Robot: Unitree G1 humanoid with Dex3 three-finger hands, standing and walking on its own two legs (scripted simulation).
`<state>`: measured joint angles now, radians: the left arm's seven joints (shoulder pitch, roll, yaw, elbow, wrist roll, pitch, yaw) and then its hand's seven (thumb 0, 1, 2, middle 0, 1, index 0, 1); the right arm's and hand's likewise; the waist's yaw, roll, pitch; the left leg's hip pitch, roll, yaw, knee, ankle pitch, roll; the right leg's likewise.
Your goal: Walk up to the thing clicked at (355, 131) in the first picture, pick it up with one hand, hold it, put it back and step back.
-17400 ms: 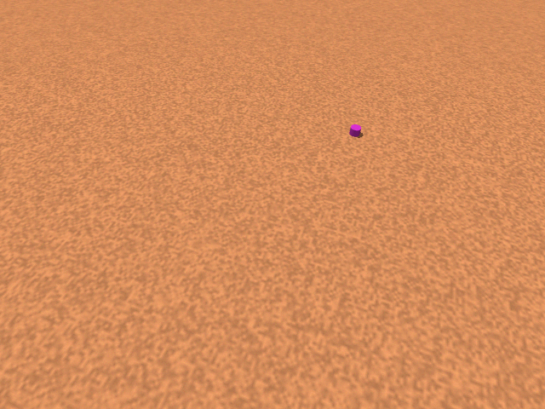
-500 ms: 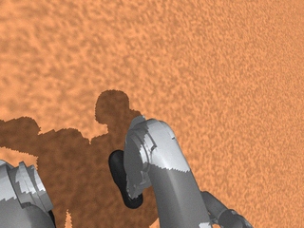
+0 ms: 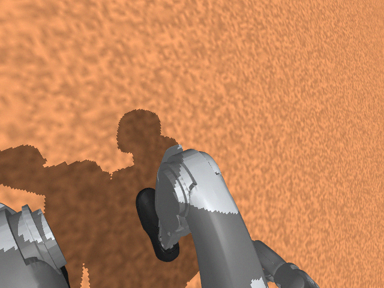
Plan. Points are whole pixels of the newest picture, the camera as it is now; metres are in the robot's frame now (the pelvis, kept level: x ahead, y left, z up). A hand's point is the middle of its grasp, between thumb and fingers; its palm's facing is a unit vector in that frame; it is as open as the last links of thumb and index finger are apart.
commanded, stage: close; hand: left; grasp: from above
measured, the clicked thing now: out of the picture +0.45 +0.41 -0.28
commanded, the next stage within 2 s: settle in 1.28 s
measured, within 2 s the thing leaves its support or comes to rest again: leaves its support in 1.66 s
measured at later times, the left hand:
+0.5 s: hand out of the picture +0.43 +0.39 -0.26, palm faces -0.45 -0.18 -0.87, open 12.0 cm
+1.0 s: hand out of the picture +0.42 +0.39 -0.26, palm faces -0.45 -0.19 -0.87, open 8.9 cm
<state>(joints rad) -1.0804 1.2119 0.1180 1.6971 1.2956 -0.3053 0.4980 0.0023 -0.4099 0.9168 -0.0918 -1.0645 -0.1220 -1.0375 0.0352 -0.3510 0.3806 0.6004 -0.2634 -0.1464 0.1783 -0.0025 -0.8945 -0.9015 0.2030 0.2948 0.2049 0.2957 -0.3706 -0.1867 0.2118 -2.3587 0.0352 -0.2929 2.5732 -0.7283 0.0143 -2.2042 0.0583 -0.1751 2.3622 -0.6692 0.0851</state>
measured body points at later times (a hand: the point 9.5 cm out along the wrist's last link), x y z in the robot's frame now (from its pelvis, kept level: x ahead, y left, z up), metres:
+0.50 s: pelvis +0.00 +0.00 +0.00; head +0.28 +0.16 +0.31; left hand +0.45 +0.40 -0.21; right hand +0.08 -0.25 -0.05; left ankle +0.06 +0.12 -0.27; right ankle +0.12 -0.13 -0.27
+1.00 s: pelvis +0.00 +0.00 +0.00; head +0.28 +0.16 +0.31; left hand +0.44 +0.40 -0.21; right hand +0.08 -0.25 -0.05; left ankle +0.06 +0.12 -0.27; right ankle +0.12 -0.13 -0.27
